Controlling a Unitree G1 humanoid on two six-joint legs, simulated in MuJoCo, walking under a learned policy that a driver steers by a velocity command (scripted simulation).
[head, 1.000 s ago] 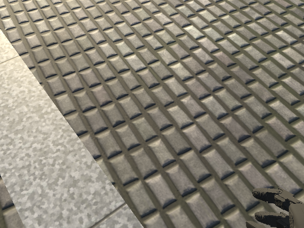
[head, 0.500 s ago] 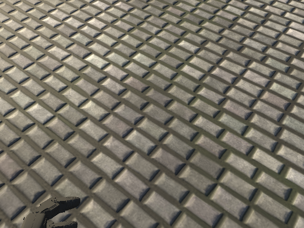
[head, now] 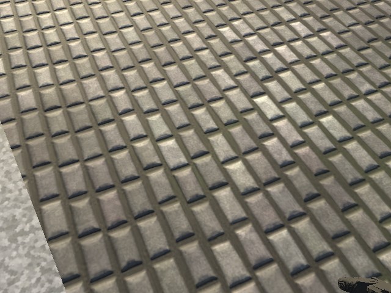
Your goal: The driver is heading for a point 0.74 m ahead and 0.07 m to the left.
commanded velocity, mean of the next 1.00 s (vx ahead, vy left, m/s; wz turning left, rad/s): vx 0.49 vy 0.00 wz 0.29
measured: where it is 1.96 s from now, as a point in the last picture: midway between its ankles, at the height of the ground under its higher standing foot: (181, 234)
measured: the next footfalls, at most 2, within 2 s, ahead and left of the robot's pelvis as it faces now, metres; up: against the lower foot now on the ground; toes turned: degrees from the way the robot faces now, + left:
left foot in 0.02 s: +0.17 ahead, +0.11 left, +0.00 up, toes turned +4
right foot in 0.54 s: +0.48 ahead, -0.05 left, +0.00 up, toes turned +16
